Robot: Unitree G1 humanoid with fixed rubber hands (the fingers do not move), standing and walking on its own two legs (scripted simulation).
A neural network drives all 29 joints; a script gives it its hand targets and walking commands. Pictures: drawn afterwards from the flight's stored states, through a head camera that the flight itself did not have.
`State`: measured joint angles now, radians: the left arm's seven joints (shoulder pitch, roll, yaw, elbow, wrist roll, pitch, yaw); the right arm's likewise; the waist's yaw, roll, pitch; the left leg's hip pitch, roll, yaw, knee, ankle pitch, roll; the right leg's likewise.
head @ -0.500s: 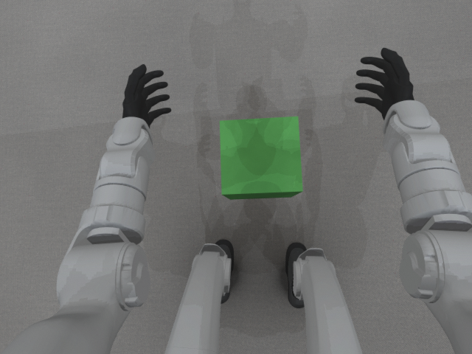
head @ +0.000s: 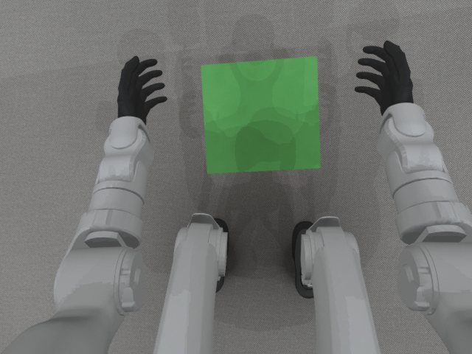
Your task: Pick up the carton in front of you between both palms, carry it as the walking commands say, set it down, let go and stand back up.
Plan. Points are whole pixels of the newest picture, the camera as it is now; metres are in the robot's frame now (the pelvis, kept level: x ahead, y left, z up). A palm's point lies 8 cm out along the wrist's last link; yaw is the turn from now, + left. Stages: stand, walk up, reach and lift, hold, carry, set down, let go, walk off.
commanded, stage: reach and lift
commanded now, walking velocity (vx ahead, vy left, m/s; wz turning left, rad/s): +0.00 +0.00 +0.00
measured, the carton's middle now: (259, 124) +0.47 +0.00 -0.38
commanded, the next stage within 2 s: none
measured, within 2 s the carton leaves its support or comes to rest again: leaves its support in 1.24 s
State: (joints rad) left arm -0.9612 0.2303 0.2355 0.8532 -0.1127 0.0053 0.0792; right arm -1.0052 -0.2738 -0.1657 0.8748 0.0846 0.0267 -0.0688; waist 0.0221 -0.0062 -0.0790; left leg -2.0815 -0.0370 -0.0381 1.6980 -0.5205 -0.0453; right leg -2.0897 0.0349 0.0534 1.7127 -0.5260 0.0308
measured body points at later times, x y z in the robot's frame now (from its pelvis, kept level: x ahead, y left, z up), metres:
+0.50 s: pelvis -0.04 +0.00 -0.13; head +0.33 -0.01 +0.12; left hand +0.48 +0.19 -0.33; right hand +0.49 -0.18 -0.33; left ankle +0.08 +0.13 -0.47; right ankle +0.08 -0.13 -0.47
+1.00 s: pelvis -0.04 +0.00 -0.13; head +0.32 +0.00 +0.13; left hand +0.49 +0.16 -0.31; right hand +0.50 -0.15 -0.32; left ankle +0.08 +0.13 -0.47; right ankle +0.08 -0.13 -0.47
